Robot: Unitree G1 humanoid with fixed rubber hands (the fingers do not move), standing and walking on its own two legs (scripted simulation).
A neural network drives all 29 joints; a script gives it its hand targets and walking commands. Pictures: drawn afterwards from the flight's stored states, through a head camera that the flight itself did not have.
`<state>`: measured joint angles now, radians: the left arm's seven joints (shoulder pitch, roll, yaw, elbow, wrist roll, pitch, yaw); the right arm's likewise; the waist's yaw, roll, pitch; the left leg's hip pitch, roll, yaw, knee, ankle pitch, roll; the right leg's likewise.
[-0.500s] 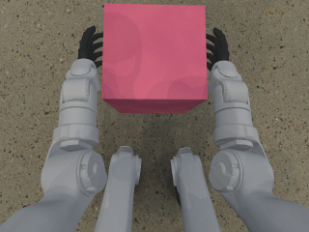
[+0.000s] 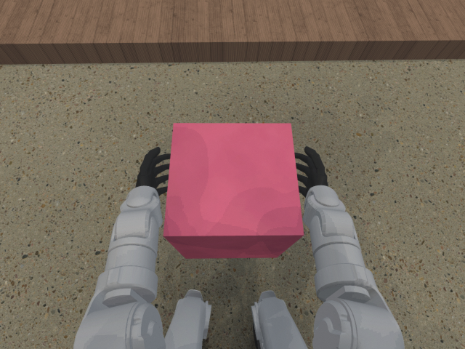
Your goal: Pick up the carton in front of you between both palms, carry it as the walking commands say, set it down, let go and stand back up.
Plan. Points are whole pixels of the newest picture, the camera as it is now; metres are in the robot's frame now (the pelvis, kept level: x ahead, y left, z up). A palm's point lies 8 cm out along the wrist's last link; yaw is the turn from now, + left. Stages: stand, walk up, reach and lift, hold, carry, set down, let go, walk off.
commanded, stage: reach and lift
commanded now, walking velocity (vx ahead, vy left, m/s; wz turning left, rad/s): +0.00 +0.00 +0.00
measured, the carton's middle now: (231, 199) +0.41 +0.01 -0.10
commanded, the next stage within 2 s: hold in 1.64 s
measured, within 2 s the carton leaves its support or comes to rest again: neither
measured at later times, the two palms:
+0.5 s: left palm (119, 180) +0.35 +0.16 +0.11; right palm (358, 180) +0.35 -0.15 +0.11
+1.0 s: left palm (106, 178) +0.33 +0.15 +0.15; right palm (378, 178) +0.34 -0.15 +0.15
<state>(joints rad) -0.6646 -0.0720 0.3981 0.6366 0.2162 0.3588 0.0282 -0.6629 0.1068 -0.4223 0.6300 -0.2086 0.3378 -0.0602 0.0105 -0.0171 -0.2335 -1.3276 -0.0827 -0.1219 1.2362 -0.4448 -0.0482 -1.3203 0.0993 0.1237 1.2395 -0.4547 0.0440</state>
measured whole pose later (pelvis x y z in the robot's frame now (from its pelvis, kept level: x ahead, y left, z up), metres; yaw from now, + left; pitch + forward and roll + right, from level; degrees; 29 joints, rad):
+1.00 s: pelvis +0.03 +0.00 +0.13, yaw +0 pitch -3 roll +0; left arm -0.33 -0.16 0.30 0.39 0.29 0.62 -0.01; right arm -0.34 0.17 -0.32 0.40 -0.30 0.60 0.01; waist 0.00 0.00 0.00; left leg -0.20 -0.04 -0.14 0.47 -0.22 -0.02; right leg -0.19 0.04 0.15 0.47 -0.23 0.02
